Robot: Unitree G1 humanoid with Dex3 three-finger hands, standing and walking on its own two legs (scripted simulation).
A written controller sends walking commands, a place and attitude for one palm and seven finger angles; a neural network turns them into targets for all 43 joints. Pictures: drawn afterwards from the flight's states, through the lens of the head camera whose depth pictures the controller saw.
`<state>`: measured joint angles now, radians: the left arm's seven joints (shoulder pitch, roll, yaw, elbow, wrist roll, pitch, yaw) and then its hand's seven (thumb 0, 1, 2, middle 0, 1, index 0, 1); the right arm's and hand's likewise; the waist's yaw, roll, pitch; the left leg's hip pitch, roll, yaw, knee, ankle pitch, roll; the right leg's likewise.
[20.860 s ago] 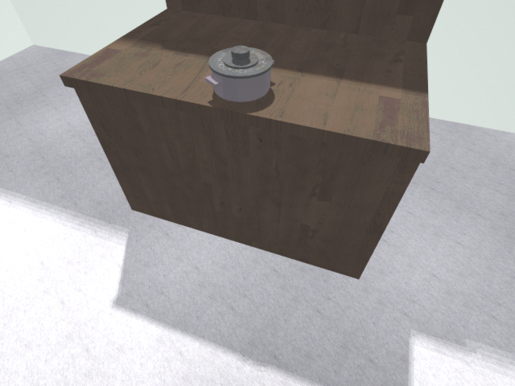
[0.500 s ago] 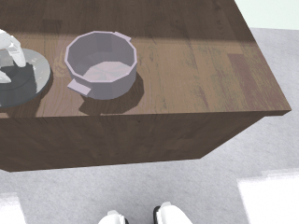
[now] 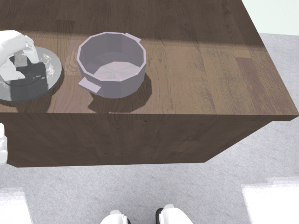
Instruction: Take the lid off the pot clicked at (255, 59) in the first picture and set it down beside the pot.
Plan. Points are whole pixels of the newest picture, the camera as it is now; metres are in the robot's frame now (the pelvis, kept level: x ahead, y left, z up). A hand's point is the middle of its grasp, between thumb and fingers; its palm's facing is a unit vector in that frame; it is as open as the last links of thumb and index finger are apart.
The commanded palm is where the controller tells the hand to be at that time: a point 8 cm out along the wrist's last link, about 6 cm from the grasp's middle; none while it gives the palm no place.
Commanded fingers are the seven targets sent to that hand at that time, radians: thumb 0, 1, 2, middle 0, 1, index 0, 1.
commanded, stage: open the fingers wide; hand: left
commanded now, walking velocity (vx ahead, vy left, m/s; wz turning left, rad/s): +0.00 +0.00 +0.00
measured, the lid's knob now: (19, 64) +0.53 +0.31 +0.06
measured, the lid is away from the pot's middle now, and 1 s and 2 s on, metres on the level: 0.24 0.24 0.24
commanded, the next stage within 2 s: raise the empty hand in 0.82 s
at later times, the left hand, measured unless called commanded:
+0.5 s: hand (13, 69) +0.49 +0.30 +0.08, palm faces -0.44 -0.08 -0.89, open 9.5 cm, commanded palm +0.51 +0.29 +0.12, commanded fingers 0.00 -0.04 0.70 -0.37 -0.82 -0.37 -0.82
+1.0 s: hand (13, 72) +0.48 +0.30 +0.08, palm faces -0.45 -0.08 -0.89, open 11.0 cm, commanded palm +0.51 +0.29 +0.13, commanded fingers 0.00 -0.03 0.67 -0.36 -0.84 -0.36 -0.84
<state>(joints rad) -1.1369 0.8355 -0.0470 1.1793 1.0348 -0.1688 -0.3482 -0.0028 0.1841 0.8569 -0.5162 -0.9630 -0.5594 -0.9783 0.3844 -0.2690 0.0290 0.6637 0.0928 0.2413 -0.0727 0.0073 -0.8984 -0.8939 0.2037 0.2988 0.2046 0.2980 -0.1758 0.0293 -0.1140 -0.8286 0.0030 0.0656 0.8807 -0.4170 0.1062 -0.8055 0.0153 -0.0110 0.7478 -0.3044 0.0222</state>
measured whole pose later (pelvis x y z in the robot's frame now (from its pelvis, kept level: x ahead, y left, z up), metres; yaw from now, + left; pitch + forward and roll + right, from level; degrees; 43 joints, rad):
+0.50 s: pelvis +0.01 -0.01 +0.00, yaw +0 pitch +20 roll -4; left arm -1.09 0.85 -0.04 1.15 1.02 -0.18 -0.35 0.00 0.11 0.77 -0.44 -0.90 -0.47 -0.89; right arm 0.35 -0.27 0.03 0.66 0.09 0.25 -0.07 0.01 -0.90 -0.89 0.20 0.30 0.20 0.30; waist -0.16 0.02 -0.11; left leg -0.80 0.01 0.05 0.86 -0.42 0.09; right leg -0.78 0.02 -0.02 0.75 -0.31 0.03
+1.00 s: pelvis +0.00 -0.02 +0.01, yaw +1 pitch +19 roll -4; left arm -1.07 0.85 -0.04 1.14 1.02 -0.19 -0.35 0.00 -0.01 0.68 -0.36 -0.85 -0.37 -0.84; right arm 0.34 -0.27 0.02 0.68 0.10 0.25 -0.08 0.01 -0.90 -0.89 0.20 0.30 0.20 0.30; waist -0.16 0.02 -0.10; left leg -0.78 0.01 0.05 0.85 -0.41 0.08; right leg -0.77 0.02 -0.02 0.73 -0.31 0.02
